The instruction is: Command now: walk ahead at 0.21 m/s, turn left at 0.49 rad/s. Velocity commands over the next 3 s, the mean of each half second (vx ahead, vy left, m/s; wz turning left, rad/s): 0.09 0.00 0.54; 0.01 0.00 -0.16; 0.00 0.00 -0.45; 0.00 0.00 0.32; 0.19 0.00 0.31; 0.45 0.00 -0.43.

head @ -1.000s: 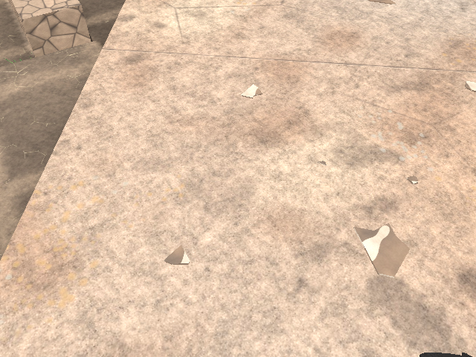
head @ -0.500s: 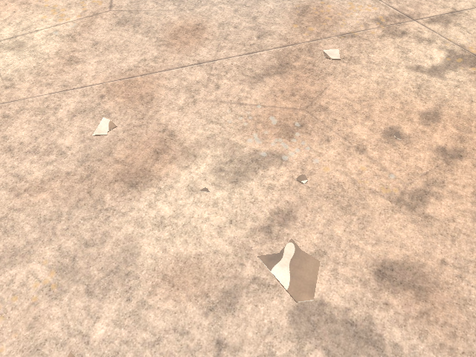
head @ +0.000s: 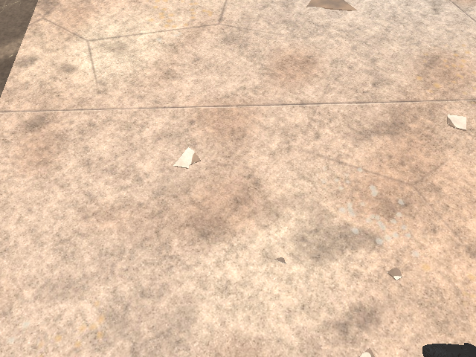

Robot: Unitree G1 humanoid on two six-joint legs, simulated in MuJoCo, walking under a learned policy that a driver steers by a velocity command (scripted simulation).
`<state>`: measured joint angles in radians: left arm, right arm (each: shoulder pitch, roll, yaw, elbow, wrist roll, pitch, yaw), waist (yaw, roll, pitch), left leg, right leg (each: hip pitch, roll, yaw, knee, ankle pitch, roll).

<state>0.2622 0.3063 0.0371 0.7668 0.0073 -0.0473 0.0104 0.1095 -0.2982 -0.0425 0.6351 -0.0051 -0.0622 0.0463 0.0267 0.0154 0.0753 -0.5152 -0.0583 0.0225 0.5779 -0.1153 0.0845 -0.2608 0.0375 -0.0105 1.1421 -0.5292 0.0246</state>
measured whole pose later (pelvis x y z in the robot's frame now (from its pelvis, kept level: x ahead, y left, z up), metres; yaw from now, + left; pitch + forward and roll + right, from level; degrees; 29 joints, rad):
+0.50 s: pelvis +0.12 -0.05 +0.02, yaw +18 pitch +2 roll +1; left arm 0.18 0.27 0.04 0.68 0.02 -0.02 0.03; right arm 0.17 -0.34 -0.08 0.63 0.01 0.05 -0.03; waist 0.01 0.04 0.02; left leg -0.51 -0.12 -0.13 1.07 -0.49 -0.05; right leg -0.34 -0.01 0.03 0.51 -0.21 0.00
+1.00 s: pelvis +0.12 -0.06 +0.01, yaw +9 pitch +1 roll +1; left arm 0.20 0.31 0.08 0.69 -0.02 0.05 -0.02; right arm 0.15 -0.29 -0.08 0.70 0.01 0.04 -0.04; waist 0.00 0.01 0.05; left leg -0.22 0.07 0.07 0.53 -0.32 -0.05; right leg -0.36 -0.02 -0.04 0.72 -0.37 0.03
